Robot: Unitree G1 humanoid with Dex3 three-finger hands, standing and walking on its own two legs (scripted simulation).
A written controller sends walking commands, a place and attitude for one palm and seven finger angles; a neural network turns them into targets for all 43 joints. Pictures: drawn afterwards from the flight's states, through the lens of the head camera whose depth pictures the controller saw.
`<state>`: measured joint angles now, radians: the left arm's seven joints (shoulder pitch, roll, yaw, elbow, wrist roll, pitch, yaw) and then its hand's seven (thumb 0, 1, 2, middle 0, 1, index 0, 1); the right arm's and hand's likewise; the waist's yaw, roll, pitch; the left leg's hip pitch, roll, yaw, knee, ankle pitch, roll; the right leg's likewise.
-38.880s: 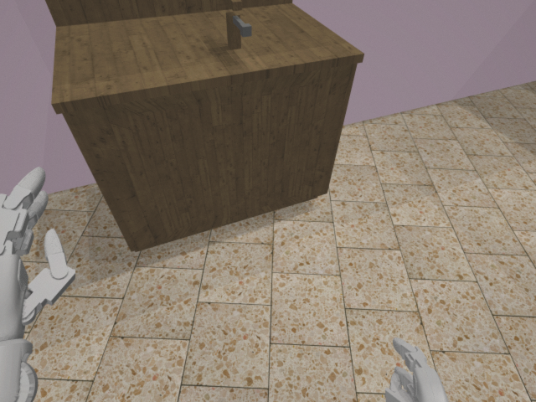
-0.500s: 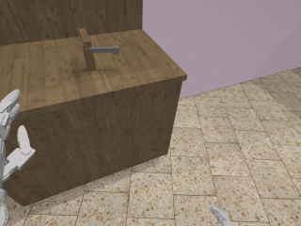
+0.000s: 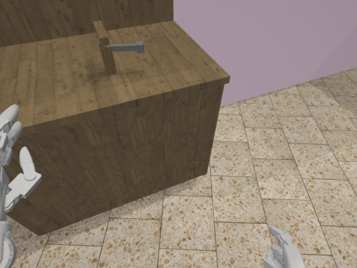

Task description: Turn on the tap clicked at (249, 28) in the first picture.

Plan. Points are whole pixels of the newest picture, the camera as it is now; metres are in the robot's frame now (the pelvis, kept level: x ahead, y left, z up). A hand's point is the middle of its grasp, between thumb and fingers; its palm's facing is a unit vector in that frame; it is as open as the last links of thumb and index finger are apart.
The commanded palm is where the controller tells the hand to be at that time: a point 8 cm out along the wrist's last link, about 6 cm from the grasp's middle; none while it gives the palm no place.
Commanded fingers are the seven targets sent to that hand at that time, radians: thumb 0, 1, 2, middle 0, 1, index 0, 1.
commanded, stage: stand and check the lever's angle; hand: left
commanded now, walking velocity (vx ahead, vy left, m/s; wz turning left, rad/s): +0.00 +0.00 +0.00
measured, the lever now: (140, 47) +0.76 +0.19 +0.12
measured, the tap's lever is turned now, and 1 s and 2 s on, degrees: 72 72 72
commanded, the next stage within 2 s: stand and wait in 0.06 s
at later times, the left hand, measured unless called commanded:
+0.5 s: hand (34, 179) +0.22 +0.26 +0.16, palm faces +0.39 -0.85 -0.34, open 7.4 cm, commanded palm +0.17 +0.30 +0.18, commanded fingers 0.00 0.90 0.90 -0.20 -0.30 -0.20 -0.30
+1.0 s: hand (20, 188) +0.20 +0.27 +0.16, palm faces +0.40 -0.85 -0.34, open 7.4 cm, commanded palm +0.15 +0.31 +0.18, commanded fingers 0.00 0.90 0.90 -0.20 -0.30 -0.20 -0.30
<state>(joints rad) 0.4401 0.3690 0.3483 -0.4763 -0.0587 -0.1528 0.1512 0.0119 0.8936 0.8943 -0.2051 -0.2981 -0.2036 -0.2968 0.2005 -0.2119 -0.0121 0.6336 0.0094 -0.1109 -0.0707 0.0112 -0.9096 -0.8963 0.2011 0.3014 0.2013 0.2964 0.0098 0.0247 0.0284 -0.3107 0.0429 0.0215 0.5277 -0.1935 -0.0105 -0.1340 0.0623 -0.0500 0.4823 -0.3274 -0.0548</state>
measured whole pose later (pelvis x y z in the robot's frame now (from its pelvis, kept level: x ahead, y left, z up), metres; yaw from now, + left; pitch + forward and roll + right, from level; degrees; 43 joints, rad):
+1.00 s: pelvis -0.01 +0.03 +0.01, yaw +1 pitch -1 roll -2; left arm 0.46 0.34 0.29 -0.44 -0.06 -0.12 0.15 0.01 0.89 0.89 -0.21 -0.30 -0.20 -0.30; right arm 0.19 -0.20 0.02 0.63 0.00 -0.08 -0.08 0.01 -0.91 -0.90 0.21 0.30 0.20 0.30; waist 0.01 0.03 -0.01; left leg -0.30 0.01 0.03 0.45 -0.14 0.03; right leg -0.10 0.03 -0.05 0.37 -0.26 -0.01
